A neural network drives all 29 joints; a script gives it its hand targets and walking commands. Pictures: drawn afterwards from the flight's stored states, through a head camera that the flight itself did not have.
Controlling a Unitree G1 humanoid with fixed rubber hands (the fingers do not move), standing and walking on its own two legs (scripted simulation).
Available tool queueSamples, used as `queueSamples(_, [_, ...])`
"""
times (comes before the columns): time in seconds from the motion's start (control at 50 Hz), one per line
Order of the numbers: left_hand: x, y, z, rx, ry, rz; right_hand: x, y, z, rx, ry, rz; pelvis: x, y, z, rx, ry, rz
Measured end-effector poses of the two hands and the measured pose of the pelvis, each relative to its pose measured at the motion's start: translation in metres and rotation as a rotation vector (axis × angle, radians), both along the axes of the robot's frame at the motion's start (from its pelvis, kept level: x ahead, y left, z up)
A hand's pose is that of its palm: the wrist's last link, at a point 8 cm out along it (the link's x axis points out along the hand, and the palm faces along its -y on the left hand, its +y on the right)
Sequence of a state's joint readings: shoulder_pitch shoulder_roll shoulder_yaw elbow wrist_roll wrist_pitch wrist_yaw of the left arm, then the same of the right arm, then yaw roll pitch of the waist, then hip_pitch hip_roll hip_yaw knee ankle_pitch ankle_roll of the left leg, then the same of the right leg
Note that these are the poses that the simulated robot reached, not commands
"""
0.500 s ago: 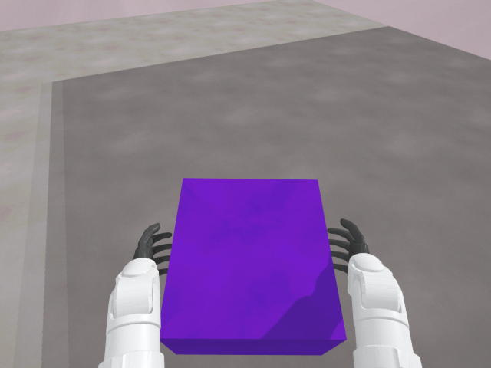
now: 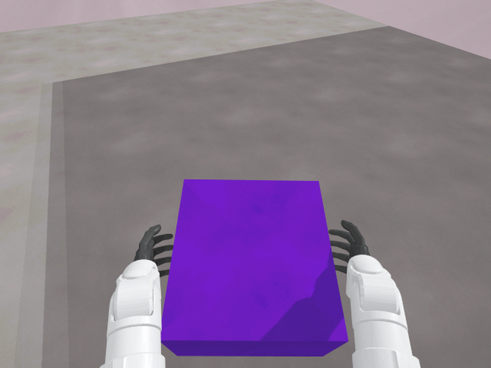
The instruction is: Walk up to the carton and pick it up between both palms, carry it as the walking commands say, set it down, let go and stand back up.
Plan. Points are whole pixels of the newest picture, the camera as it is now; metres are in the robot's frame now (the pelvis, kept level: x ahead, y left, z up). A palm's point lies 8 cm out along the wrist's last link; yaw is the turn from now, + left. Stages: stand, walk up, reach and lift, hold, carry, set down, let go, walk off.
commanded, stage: hold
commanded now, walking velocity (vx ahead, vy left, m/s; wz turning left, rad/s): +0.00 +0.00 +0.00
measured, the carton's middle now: (250, 264) +0.32 +0.00 -0.04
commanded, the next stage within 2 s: carry in 0.54 s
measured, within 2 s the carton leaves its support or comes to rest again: neither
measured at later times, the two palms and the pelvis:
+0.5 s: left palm (146, 268) +0.27 +0.18 +0.04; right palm (357, 264) +0.27 -0.18 +0.04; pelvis +0.00 +0.00 +0.00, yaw +0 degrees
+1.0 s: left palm (185, 306) +0.20 +0.10 +0.05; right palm (437, 317) +0.17 -0.25 +0.07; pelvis -0.08 -0.05 -0.03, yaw -2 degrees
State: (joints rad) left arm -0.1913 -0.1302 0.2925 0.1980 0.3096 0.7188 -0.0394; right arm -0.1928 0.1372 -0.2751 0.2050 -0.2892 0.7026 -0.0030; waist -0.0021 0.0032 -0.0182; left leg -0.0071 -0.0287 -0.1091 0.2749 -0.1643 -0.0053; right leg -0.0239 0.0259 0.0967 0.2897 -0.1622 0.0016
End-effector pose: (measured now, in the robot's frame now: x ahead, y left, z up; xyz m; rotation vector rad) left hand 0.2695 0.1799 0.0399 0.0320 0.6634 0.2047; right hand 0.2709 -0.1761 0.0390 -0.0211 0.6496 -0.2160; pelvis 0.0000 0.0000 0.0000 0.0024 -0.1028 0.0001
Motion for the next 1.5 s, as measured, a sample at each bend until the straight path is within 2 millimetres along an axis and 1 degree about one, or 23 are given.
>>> queueSamples(0.54, [0.002, 0.0, 0.0, 0.008, -0.004, 0.015, -0.001, 0.001, 0.0, -0.007, -0.001, -0.001, -0.003, 0.001, -0.001, 0.001, 0.011, -0.006])
queueSamples(0.6, [0.004, -0.005, 0.0, 0.013, -0.023, 0.035, 0.001, 0.0, 0.001, -0.036, -0.017, -0.029, -0.01, 0.0, -0.009, 0.007, 0.053, -0.016])
queueSamples(0.64, [0.006, -0.009, -0.002, 0.002, -0.034, 0.031, -0.001, -0.004, 0.0, -0.028, -0.028, -0.047, -0.016, -0.004, -0.014, 0.014, 0.076, -0.03])
queueSamples(0.7, [0.005, -0.02, -0.003, -0.007, -0.044, 0.018, -0.009, -0.015, -0.002, -0.014, -0.039, -0.076, -0.025, -0.011, -0.021, 0.015, 0.101, -0.052])
queueSamples(0.74, [0.002, -0.031, -0.002, -0.016, -0.05, 0.018, -0.016, -0.025, -0.003, 0.003, -0.045, -0.095, -0.03, -0.018, -0.025, 0.012, 0.117, -0.065])
queueSamples(0.8, [-0.008, -0.05, 0.002, -0.044, -0.059, 0.023, -0.032, -0.044, -0.002, 0.031, -0.055, -0.128, -0.04, -0.029, -0.028, -0.009, 0.137, -0.06])
queueSamples(0.84, [-0.019, -0.062, 0.005, -0.059, -0.062, 0.018, -0.047, -0.056, 0.004, 0.04, -0.06, -0.149, -0.048, -0.035, -0.028, 0.001, 0.148, -0.049])
queueSamples(0.88, [-0.031, -0.07, 0.009, -0.055, -0.063, 0.001, -0.062, -0.063, 0.012, 0.038, -0.061, -0.162, -0.056, -0.04, -0.027, 0.012, 0.162, -0.046])
queueSamples(0.96, [-0.058, -0.077, 0.016, -0.076, -0.07, -0.004, -0.09, -0.07, 0.026, 0.034, -0.071, -0.178, -0.073, -0.046, -0.029, 0.012, 0.186, -0.045])
queueSamples(1.02, [-0.081, -0.078, 0.014, -0.101, -0.066, 0.011, -0.11, -0.07, 0.03, 0.019, -0.068, -0.169, -0.088, -0.051, -0.033, 0.014, 0.189, -0.038])
queueSamples(1.12, [-0.128, -0.082, 0.018, -0.087, 0.006, 0.052, -0.145, -0.076, 0.03, 0.037, 0.008, -0.141, -0.112, -0.066, -0.023, -0.015, 0.175, -0.047])
queueSamples(1.18, [-0.151, -0.091, 0.026, -0.08, 0.009, 0.075, -0.162, -0.085, 0.033, 0.046, 0.013, -0.121, -0.129, -0.08, -0.019, -0.032, 0.17, -0.053])
queueSamples(1.24, [-0.171, -0.109, 0.033, -0.072, -0.013, 0.087, -0.178, -0.103, 0.036, 0.054, -0.008, -0.111, -0.15, -0.1, -0.02, -0.039, 0.173, -0.061])
queueSamples(1.3, [-0.189, -0.137, 0.037, -0.054, -0.046, 0.08, -0.198, -0.131, 0.033, 0.065, -0.039, -0.121, -0.172, -0.125, -0.028, -0.034, 0.168, -0.073])
queueSamples(1.34, [-0.201, -0.157, 0.037, -0.031, -0.04, 0.055, -0.217, -0.15, 0.027, 0.079, -0.032, -0.148, -0.188, -0.137, -0.029, -0.024, 0.161, -0.073])
queueSamples(1.38, [-0.215, -0.173, 0.036, -0.019, -0.013, 0.031, -0.24, -0.166, 0.024, 0.099, -0.006, -0.172, -0.203, -0.146, -0.026, 0.0, 0.151, -0.07])
queueSamples(1.44, [-0.235, -0.191, 0.034, -0.018, 0.009, 0.0, -0.271, -0.183, 0.022, 0.101, 0.013, -0.2, -0.224, -0.157, -0.025, 0.015, 0.136, -0.073])
queueSamples(1.5, [-0.255, -0.204, 0.032, -0.034, -0.004, -0.016, -0.295, -0.196, 0.027, 0.083, -0.004, -0.213, -0.246, -0.167, -0.027, 0.011, 0.139, -0.071])
